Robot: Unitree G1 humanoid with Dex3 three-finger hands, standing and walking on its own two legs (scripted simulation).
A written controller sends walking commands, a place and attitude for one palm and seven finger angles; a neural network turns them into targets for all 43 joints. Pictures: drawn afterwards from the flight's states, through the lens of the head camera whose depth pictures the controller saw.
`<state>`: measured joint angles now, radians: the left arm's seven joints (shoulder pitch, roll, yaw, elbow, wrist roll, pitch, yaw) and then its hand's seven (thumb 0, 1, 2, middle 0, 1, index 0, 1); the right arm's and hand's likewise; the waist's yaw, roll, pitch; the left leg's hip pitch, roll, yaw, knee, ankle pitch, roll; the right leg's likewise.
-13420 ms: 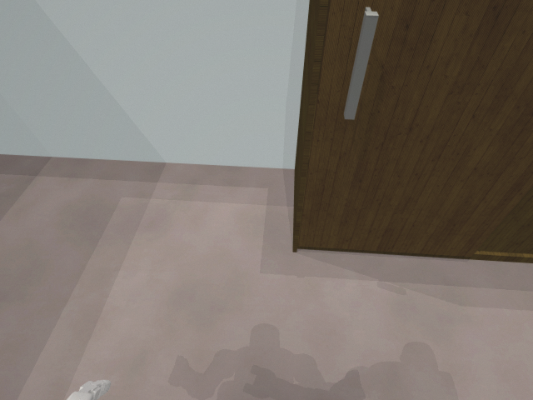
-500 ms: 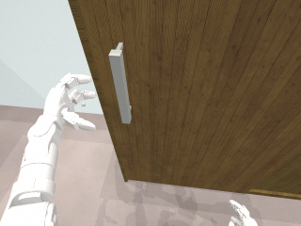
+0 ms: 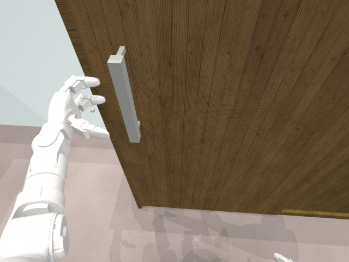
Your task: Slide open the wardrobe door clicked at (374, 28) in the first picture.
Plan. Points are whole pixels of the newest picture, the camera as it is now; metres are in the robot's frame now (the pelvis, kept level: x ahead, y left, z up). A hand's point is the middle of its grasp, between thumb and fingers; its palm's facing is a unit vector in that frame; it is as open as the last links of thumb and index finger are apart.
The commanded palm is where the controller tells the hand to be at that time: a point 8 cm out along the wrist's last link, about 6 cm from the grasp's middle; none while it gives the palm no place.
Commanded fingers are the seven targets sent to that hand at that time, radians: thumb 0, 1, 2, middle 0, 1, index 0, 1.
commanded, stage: move the hooked fingers beside the handle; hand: left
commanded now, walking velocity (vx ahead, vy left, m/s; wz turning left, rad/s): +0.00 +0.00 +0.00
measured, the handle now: (129, 100) +0.46 +0.12 +0.12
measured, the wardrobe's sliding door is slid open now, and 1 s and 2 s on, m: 0.00 0.00 0.00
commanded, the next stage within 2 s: none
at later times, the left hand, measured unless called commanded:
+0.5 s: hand (86, 112) +0.40 +0.20 +0.14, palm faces -0.01 -1.00 -0.03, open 14.0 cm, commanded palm +0.38 +0.24 +0.13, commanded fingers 0.00 -0.50 0.30 -0.30 -1.20 -0.30 -1.20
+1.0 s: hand (84, 114) +0.40 +0.20 +0.14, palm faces -0.01 -1.00 -0.02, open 14.0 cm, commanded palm +0.38 +0.24 +0.13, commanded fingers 0.00 -0.50 0.30 -0.30 -1.20 -0.30 -1.20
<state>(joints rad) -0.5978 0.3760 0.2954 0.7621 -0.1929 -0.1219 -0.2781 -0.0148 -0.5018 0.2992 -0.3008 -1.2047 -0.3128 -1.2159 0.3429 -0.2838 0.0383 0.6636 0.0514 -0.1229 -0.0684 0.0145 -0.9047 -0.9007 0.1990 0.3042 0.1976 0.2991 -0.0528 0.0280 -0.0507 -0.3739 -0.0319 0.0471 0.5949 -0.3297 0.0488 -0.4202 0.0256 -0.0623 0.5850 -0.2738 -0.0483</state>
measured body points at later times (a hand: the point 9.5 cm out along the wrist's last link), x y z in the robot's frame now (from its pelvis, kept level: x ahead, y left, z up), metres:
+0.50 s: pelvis -0.01 +0.00 +0.00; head +0.02 -0.01 +0.45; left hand +0.40 +0.25 +0.14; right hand +0.11 -0.26 -0.10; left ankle -0.02 +0.09 -0.73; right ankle +0.01 -0.09 -0.73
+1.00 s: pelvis +0.00 +0.00 +0.00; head +0.02 -0.01 +0.45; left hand +0.39 +0.26 +0.14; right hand +0.10 -0.26 -0.10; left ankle -0.02 +0.09 -0.73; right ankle +0.01 -0.09 -0.73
